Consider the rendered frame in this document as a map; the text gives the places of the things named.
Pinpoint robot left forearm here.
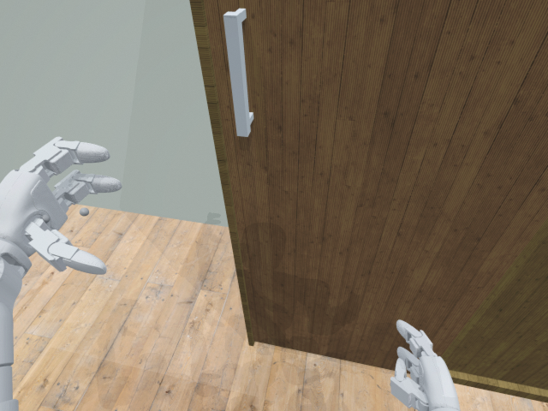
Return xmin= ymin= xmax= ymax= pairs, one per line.
xmin=0 ymin=238 xmax=32 ymax=411

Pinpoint handle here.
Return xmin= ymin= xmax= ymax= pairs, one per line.
xmin=223 ymin=9 xmax=253 ymax=137

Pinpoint left robot hand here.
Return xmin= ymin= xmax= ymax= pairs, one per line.
xmin=0 ymin=137 xmax=122 ymax=275

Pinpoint right robot hand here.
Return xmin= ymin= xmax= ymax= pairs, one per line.
xmin=390 ymin=319 xmax=461 ymax=411

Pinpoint wardrobe door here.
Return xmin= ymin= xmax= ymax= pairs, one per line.
xmin=441 ymin=218 xmax=548 ymax=390
xmin=204 ymin=0 xmax=548 ymax=373

